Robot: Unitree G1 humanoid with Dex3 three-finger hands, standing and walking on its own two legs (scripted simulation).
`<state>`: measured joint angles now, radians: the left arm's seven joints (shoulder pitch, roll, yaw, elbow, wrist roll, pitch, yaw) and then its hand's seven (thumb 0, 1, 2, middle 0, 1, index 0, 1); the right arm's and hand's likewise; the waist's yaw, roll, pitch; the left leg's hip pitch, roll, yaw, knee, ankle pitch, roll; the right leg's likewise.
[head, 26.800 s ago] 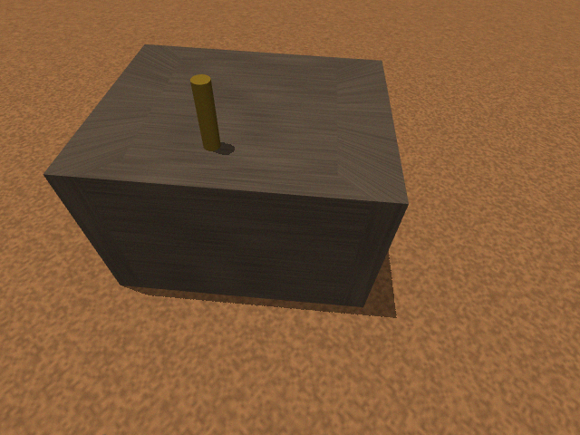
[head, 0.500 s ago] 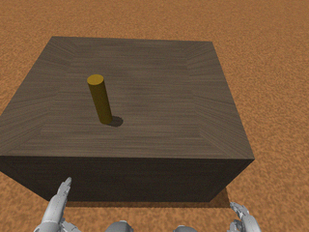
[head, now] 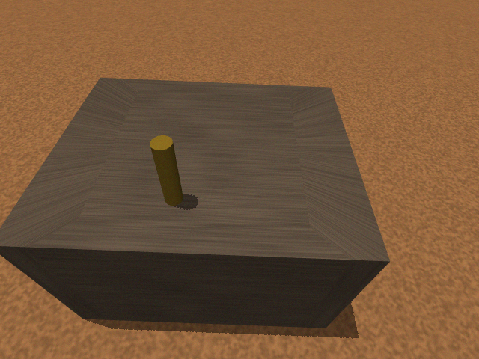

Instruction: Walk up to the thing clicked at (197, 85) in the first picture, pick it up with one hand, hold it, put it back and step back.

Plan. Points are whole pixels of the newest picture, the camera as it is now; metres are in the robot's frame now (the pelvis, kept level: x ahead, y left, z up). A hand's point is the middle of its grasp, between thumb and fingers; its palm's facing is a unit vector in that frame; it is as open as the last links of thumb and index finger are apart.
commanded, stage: stand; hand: left
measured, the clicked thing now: (168, 173) +0.53 +0.19 -0.06
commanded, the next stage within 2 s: none
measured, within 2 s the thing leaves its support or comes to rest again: neither
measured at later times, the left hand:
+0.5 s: hand out of the picture +0.05 +0.25 -0.15, palm faces +0.00 -0.94 -0.34, open 7.5 cm
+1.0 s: hand out of the picture +0.08 +0.25 -0.14, palm faces +0.00 -0.94 -0.34, open 7.4 cm
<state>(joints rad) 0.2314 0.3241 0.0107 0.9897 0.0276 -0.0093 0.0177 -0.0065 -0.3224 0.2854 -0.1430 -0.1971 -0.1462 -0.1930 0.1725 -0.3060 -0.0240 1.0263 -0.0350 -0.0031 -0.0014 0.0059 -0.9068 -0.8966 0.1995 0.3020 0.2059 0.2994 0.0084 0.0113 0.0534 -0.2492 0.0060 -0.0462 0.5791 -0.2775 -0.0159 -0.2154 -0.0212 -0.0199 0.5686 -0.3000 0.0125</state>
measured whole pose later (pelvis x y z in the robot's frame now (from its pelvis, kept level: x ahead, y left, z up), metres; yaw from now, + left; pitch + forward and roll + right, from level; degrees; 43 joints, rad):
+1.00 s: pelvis +0.02 +0.00 +0.02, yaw +0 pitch -3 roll +0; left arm 0.10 0.33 0.01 1.16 0.01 -0.01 0.00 0.00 0.90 0.90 -0.20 -0.30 -0.20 -0.30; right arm 0.10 -0.34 -0.01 1.15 -0.02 -0.01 0.00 0.00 -0.91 -0.90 0.20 0.30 0.21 0.30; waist 0.01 0.01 0.07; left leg -0.12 0.00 -0.05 0.34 -0.17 -0.02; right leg -0.09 -0.03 -0.03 0.33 -0.20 0.02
